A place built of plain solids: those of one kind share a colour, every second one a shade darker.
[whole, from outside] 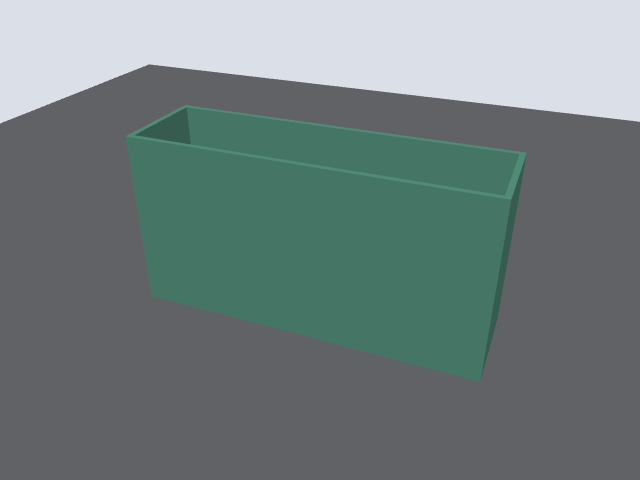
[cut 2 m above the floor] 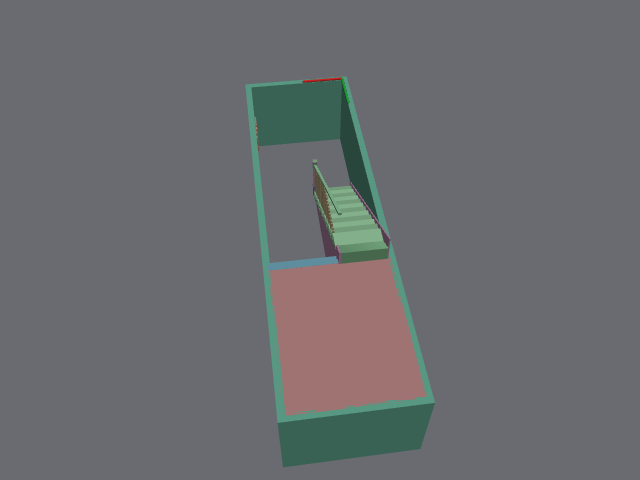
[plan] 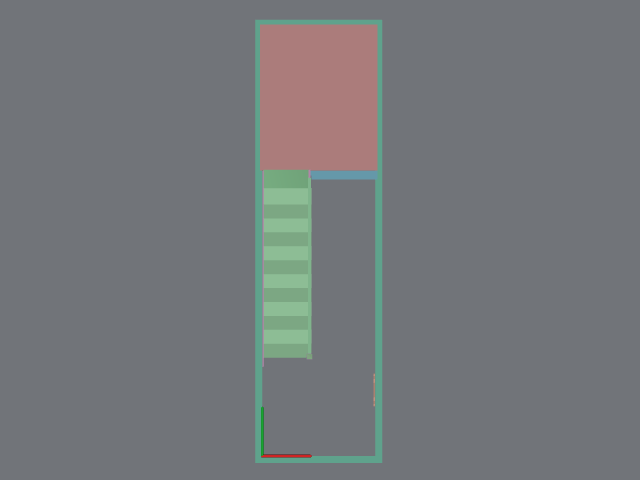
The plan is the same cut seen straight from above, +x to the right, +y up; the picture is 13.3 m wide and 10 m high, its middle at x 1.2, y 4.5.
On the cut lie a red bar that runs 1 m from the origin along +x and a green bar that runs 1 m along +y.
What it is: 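A row house's entrance hall, a dwelling of no particular year; the hall below, the landing 2.45 m above it, and between them a joiner's timber flight of 14 risers of about 0.175 m on goings of about 0.290 m, 0.93 m clear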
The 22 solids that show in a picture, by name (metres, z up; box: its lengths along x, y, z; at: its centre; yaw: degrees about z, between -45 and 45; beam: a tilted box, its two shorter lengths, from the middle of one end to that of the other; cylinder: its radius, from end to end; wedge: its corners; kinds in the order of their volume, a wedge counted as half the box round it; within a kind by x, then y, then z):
{
 "upper_1": {"box": [2.45, 3.04, 2.5], "at": [1.18, 7.47, 1.2]},
 "wall_1": {"box": [0.15, 9.24, 4.82], "at": [-0.07, 4.47, 2.36]},
 "wall_2": {"box": [2.65, 0.15, 4.82], "at": [1.18, -0.07, 2.36]},
 "wall_3": {"box": [2.65, 0.15, 4.82], "at": [1.18, 9.02, 2.36]},
 "wall_4": {"box": [0.15, 9.24, 4.82], "at": [2.42, 4.47, 2.36]},
 "carriage_1": {"wedge": [[0.02, 2.1, -0.05], [0.02, 2.1, 0.0], [0.02, 5.96, -0.05], [0.02, 5.96, 2.33], [0.96, 2.1, -0.05], [0.96, 2.1, 0.0], [0.96, 5.96, -0.05], [0.96, 5.96, 2.33]]},
 "upper_edge_1": {"box": [1.38, 0.19, 2.5], "at": [1.71, 5.85, 1.2]},
 "string_1": {"wedge": [[0.0, 1.86, -0.05], [0.0, 1.86, 0.12], [0.0, 5.95, -0.05], [0.0, 5.95, 2.59], [0.03, 1.86, -0.05], [0.03, 1.86, 0.12], [0.03, 5.95, -0.05], [0.03, 5.95, 2.59]]},
 "string_2": {"wedge": [[0.96, 2.07, -0.05], [0.96, 2.07, 0.0], [0.96, 5.96, -0.05], [0.96, 5.96, 2.35], [1.0, 2.07, -0.05], [1.0, 2.07, 0.0], [1.0, 5.96, -0.05], [1.0, 5.96, 2.35]]},
 "rail_1": {"wedge": [[0.95, 2.11, 1.02], [0.95, 2.11, 1.08], [0.95, 5.8, 3.25], [0.95, 5.8, 3.31], [1.01, 2.11, 1.02], [1.01, 2.11, 1.08], [1.01, 5.8, 3.25], [1.01, 5.8, 3.31]]},
 "tread_1": {"wedge": [[0.02, 2.05, 0.07], [0.02, 2.05, 0.17], [0.02, 2.39, 0.08], [0.02, 2.39, 0.18], [1.02, 2.05, 0.07], [1.02, 2.05, 0.17], [1.02, 2.39, 0.08], [1.02, 2.39, 0.18]]},
 "tread_2": {"wedge": [[0.02, 2.34, 0.35], [0.02, 2.35, 0.25], [0.02, 2.68, 0.25], [0.02, 2.68, 0.35], [1.02, 2.34, 0.35], [1.02, 2.35, 0.25], [1.02, 2.68, 0.25], [1.02, 2.68, 0.35]]},
 "tread_3": {"wedge": [[0.02, 2.63, 0.43], [0.02, 2.63, 0.53], [0.02, 2.97, 0.43], [0.02, 2.97, 0.53], [1.02, 2.63, 0.42], [1.02, 2.63, 0.52], [1.02, 2.97, 0.43], [1.02, 2.97, 0.53]]},
 "tread_4": {"wedge": [[0.02, 2.92, 0.6], [0.02, 2.92, 0.7], [0.02, 3.26, 0.6], [0.02, 3.26, 0.7], [1.02, 2.92, 0.6], [1.02, 2.92, 0.7], [1.02, 3.26, 0.6], [1.02, 3.26, 0.7]]},
 "tread_5": {"wedge": [[0.02, 3.21, 0.78], [0.02, 3.21, 0.88], [0.02, 3.55, 0.78], [0.02, 3.55, 0.88], [1.02, 3.21, 0.77], [1.02, 3.21, 0.87], [1.02, 3.55, 0.77], [1.02, 3.55, 0.87]]},
 "tread_6": {"wedge": [[0.02, 3.5, 0.95], [0.02, 3.5, 1.05], [0.02, 3.84, 0.95], [0.02, 3.84, 1.05], [1.02, 3.5, 0.95], [1.02, 3.5, 1.05], [1.02, 3.84, 0.95], [1.02, 3.84, 1.05]]},
 "tread_7": {"wedge": [[0.02, 3.79, 1.12], [0.02, 3.79, 1.22], [0.02, 4.13, 1.13], [0.02, 4.13, 1.23], [1.02, 3.79, 1.12], [1.02, 3.79, 1.22], [1.02, 4.13, 1.12], [1.02, 4.13, 1.22]]},
 "tread_8": {"wedge": [[0.02, 4.08, 1.4], [0.02, 4.09, 1.3], [0.02, 4.42, 1.3], [0.02, 4.42, 1.4], [1.02, 4.08, 1.4], [1.02, 4.09, 1.3], [1.02, 4.42, 1.3], [1.02, 4.42, 1.4]]},
 "tread_9": {"wedge": [[0.02, 4.37, 1.48], [0.02, 4.37, 1.58], [0.02, 4.71, 1.48], [0.02, 4.71, 1.58], [1.02, 4.37, 1.47], [1.02, 4.37, 1.57], [1.02, 4.71, 1.48], [1.02, 4.71, 1.58]]},
 "tread_10": {"wedge": [[0.02, 4.66, 1.65], [0.02, 4.66, 1.75], [0.02, 5.0, 1.65], [0.02, 5.0, 1.75], [1.02, 4.66, 1.65], [1.02, 4.66, 1.75], [1.02, 5.0, 1.65], [1.02, 5.0, 1.75]]},
 "tread_11": {"wedge": [[0.02, 4.95, 1.82], [0.02, 4.95, 1.92], [0.02, 5.29, 1.83], [0.02, 5.29, 1.93], [1.02, 4.95, 1.82], [1.02, 4.95, 1.92], [1.02, 5.29, 1.82], [1.02, 5.29, 1.92]]},
 "tread_12": {"wedge": [[0.02, 5.24, 2.0], [0.02, 5.24, 2.1], [0.02, 5.58, 2.0], [0.02, 5.58, 2.1], [1.02, 5.24, 2.0], [1.02, 5.24, 2.1], [1.02, 5.58, 2.0], [1.02, 5.58, 2.1]]}
}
